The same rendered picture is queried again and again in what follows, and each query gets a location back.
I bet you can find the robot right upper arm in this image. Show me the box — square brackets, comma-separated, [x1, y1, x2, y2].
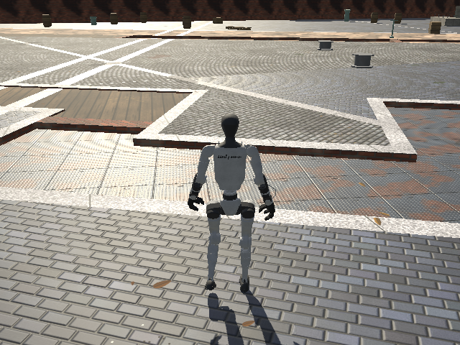
[245, 144, 265, 185]

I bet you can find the robot right thigh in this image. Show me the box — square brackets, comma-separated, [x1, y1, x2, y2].
[239, 200, 255, 249]

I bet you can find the right robot forearm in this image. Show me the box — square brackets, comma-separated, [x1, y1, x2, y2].
[258, 174, 273, 206]

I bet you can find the robot left upper arm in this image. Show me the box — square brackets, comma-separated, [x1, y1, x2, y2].
[195, 144, 215, 184]

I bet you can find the robot right hand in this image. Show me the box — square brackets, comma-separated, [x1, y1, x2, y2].
[259, 203, 275, 221]

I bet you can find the left robot foot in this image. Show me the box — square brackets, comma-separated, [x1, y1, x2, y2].
[205, 278, 216, 290]

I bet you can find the robot left hand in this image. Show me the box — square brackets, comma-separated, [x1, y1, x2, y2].
[188, 197, 204, 211]

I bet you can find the left robot forearm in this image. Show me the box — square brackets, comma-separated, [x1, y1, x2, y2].
[189, 173, 203, 200]

